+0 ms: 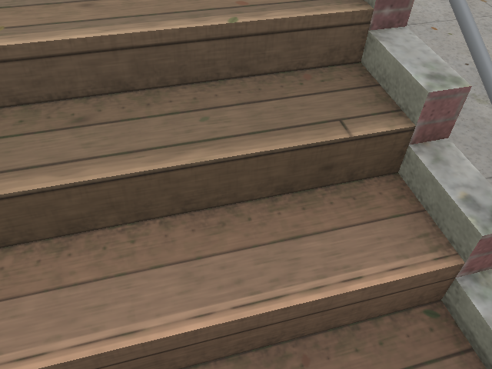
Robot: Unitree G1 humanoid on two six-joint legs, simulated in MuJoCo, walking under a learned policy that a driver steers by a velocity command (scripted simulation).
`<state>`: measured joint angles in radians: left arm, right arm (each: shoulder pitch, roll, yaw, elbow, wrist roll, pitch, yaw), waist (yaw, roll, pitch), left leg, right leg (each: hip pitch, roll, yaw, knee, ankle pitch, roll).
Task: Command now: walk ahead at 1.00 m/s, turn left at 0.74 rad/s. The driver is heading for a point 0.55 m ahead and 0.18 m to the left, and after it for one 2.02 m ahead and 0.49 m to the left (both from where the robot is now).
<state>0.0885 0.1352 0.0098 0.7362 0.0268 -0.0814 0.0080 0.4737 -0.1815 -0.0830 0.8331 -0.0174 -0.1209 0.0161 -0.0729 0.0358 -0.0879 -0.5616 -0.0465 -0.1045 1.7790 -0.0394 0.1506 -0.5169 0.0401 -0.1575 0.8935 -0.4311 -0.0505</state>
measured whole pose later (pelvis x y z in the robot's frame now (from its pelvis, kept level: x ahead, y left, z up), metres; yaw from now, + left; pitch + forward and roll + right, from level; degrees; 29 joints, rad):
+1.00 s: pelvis +0.64 +0.21 +0.37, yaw +36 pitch +5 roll -1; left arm 0.42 0.28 0.06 0.78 0.04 -0.12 -0.04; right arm -0.05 -0.21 0.04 0.56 -0.04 -0.04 0.02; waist 0.15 0.04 -0.09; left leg -0.46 0.02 -0.01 0.57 -0.12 0.02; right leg -0.40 0.06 0.16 0.90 -0.41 -0.02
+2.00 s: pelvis +0.82 +0.08 +0.40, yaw -7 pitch +6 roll -4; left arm -0.11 0.08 -0.08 0.54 0.01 -0.04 -0.02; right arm 0.67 -0.06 0.01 1.07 0.04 -0.12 -0.02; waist -0.15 -0.01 -0.08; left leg -0.01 0.02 -0.10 0.34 -0.19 0.11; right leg -0.92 -0.03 -0.16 1.33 -0.55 -0.08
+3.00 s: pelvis +1.57 +0.31 +0.82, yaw +42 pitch +4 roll -6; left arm 0.40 0.28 0.11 0.94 0.03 -0.14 0.02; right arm 0.00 -0.21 -0.06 0.56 -0.05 -0.07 0.01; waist 0.01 0.04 -0.09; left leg -0.98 -0.10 -0.17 2.05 -0.43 0.19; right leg -0.25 0.01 -0.15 0.75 -0.55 0.03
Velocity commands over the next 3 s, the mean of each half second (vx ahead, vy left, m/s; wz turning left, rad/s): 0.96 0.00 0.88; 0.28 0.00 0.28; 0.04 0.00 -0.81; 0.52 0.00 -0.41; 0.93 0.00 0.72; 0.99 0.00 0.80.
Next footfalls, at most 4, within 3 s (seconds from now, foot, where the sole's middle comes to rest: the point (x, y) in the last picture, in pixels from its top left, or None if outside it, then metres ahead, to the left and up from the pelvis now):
0.28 left None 0.35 0.12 -0.56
0.62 right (206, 245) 0.70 0.06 -0.39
0.96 left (65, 273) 0.64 0.37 -0.40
1.34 right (210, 171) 0.79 0.05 -0.24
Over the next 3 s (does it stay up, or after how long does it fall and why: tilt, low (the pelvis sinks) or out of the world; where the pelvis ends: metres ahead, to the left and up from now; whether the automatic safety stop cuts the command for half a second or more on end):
stays up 1.57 0.31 0.82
